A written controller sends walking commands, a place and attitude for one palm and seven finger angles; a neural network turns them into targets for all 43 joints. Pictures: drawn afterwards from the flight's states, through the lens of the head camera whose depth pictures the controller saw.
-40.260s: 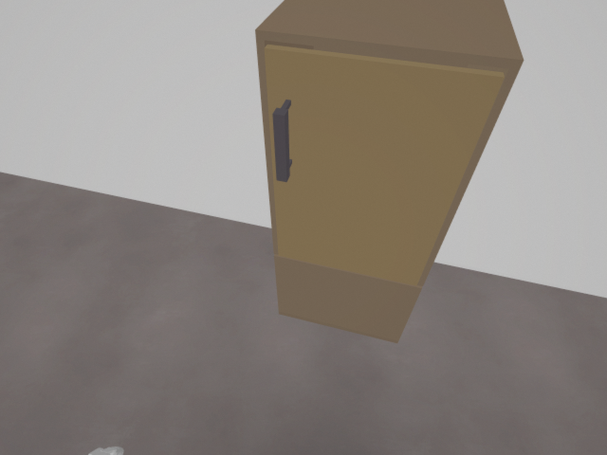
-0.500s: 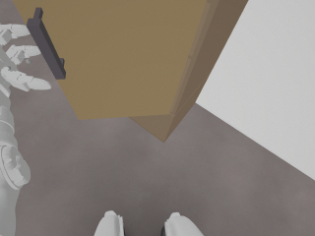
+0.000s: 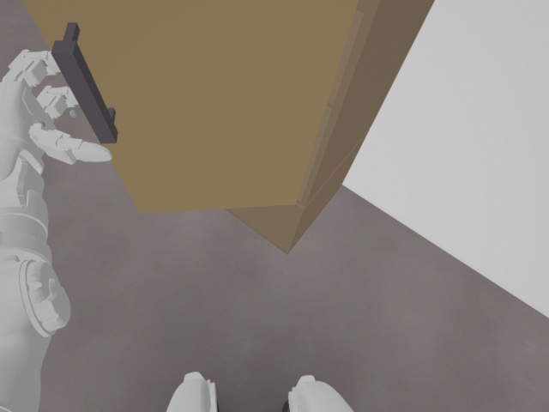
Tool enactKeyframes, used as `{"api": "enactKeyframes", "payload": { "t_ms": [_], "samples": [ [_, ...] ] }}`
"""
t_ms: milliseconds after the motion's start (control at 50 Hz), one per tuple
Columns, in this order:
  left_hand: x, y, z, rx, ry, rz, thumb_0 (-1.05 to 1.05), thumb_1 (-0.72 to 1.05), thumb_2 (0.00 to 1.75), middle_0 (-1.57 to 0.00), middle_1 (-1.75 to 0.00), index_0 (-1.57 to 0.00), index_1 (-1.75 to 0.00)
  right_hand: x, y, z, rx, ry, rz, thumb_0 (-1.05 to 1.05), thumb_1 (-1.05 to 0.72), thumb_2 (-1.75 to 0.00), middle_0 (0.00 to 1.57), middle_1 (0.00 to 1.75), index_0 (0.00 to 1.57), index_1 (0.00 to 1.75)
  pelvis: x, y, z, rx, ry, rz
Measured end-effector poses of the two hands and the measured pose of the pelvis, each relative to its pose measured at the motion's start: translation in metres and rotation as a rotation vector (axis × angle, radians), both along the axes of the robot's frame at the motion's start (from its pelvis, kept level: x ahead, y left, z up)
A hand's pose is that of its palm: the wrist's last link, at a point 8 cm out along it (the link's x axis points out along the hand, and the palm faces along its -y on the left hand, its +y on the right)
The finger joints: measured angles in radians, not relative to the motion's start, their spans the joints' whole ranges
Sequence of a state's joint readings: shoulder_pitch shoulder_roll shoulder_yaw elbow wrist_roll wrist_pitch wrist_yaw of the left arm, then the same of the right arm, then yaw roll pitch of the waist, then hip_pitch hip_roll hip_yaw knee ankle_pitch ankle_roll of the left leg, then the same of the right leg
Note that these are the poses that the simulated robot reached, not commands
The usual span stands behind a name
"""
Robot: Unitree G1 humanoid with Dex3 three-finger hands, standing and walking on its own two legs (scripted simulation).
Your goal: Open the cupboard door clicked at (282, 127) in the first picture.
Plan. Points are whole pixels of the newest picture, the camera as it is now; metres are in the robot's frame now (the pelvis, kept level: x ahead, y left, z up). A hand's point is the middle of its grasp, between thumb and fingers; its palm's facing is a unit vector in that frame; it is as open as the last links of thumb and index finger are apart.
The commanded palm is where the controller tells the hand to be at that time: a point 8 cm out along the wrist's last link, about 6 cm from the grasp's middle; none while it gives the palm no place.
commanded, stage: slide the fingers in behind the handle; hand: left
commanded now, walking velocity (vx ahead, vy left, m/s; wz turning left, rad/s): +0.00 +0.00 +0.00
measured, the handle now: (92, 88) +0.55 +0.22 +0.10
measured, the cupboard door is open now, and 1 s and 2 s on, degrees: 44 44 44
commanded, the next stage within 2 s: close the thumb around the handle in 1.08 s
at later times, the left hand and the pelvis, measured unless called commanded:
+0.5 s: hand (95, 115) +0.50 +0.21 +0.10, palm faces +0.02 -1.00 +0.03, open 14.0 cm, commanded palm +0.48 +0.25 +0.10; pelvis +0.00 +0.00 +0.00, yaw +0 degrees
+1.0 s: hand (106, 115) +0.50 +0.19 +0.11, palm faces +0.05 -1.00 +0.01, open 14.0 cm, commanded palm +0.48 +0.24 +0.10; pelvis +0.00 +0.00 +0.00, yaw +1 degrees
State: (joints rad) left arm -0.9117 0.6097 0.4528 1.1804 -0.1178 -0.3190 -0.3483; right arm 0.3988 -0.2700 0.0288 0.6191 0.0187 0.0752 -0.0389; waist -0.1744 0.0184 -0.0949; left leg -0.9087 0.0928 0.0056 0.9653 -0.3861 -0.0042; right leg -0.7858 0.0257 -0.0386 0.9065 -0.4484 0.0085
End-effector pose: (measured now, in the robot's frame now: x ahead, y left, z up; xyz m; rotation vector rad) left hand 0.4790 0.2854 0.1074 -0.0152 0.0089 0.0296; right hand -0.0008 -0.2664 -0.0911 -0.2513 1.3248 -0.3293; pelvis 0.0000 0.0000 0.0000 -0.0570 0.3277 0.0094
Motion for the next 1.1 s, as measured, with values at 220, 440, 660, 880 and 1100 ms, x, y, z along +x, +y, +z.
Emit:
{"api": "enactKeyframes", "payload": {
  "t_ms": [220,440,660,880,1100],
  "samples": [
    [0.0,-0.008,-0.001,-0.005,-0.002,0.0,-0.01,-0.5,0.3,-0.3,-1.2,-0.3,-1.2,0.003,0.006,-0.002,0.02,-0.003,0.006,0.01,-0.91,-0.9,0.21,0.3,0.2,0.3,0.001,0.002,0.001,0.001,-0.005,0.003],
    [0.002,-0.02,-0.003,-0.005,-0.01,-0.005,-0.01,-0.5,0.3,-0.3,-1.2,-0.3,-1.2,0.0,0.008,-0.003,0.024,-0.002,0.003,0.01,-0.91,-0.9,0.21,0.3,0.2,0.3,0.001,0.004,0.0,0.001,-0.007,0.003],
    [0.0,-0.031,-0.003,-0.005,-0.014,0.004,-0.01,-0.5,0.3,-0.3,-1.2,-0.3,-1.2,-0.001,0.01,-0.004,0.039,-0.015,0.002,0.01,-0.91,-0.9,0.21,0.3,0.2,0.3,0.001,0.004,0.001,0.004,-0.015,0.001],
    [-0.003,-0.039,-0.002,0.003,0.0,0.013,-0.01,-0.5,0.3,-0.29,-1.2,-0.3,-1.2,0.001,0.008,-0.006,0.045,-0.028,0.011,0.01,-0.91,-0.9,0.21,0.3,0.2,0.3,-0.003,0.001,0.001,0.007,-0.022,0.006],
    [-0.003,-0.04,-0.002,0.009,-0.006,0.021,-0.01,-0.5,0.3,-0.29,-1.2,-0.3,-1.2,-0.005,0.002,-0.008,0.041,-0.005,0.013,0.01,-0.91,-0.9,0.21,0.3,0.2,0.3,-0.004,-0.002,0.0,0.009,-0.015,0.009]
  ]
}}
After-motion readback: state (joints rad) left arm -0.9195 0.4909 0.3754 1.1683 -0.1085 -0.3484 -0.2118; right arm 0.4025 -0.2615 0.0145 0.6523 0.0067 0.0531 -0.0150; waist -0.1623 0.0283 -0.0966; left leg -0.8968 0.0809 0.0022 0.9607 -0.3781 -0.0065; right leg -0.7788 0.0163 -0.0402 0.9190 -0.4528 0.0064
